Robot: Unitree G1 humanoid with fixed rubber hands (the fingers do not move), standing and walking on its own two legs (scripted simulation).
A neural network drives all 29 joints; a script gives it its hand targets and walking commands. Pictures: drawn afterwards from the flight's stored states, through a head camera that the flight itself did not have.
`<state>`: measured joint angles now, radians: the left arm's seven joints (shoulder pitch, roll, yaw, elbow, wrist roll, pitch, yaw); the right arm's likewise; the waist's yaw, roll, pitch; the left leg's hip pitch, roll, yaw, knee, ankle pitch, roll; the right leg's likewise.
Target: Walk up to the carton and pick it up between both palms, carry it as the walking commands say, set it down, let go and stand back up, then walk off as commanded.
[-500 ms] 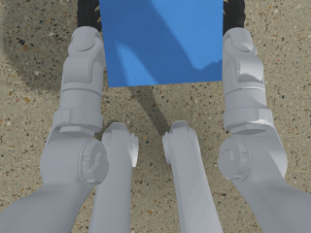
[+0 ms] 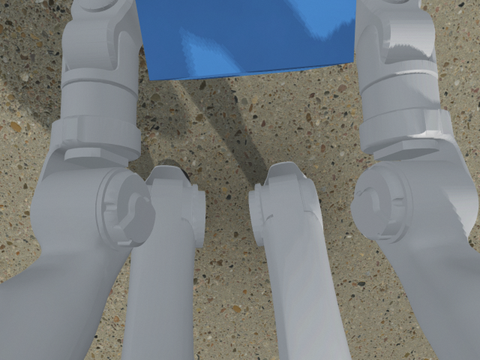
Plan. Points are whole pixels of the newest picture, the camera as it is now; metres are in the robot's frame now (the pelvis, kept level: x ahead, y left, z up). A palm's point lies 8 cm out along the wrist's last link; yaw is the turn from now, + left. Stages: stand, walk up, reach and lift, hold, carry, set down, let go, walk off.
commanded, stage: set down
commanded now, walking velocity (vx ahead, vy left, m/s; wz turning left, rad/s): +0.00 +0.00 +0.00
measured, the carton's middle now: out of the picture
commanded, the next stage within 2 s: none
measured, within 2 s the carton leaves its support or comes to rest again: rests again in 0.90 s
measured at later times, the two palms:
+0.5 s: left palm out of the picture +0.57 +0.12 -0.21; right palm out of the picture +0.57 -0.16 -0.20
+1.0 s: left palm out of the picture +0.57 +0.12 -0.22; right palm out of the picture +0.56 -0.16 -0.22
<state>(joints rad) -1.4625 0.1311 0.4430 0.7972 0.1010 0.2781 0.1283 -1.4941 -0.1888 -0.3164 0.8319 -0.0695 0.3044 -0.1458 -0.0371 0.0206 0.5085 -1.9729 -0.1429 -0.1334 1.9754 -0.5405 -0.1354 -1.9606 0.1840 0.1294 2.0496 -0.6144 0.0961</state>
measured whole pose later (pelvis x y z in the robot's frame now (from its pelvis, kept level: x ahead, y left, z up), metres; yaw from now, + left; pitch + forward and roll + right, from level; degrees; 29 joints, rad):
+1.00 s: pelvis +0.01 +0.01 -0.06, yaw -1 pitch +31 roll +1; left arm -1.52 0.19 0.33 0.95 -0.02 0.23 0.18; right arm -1.54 -0.26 -0.21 0.97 0.04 0.26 -0.17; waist -0.03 0.01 0.52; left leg -2.13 -0.14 -0.13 2.17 -0.58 -0.15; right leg -2.11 0.13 0.08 2.22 -0.65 0.08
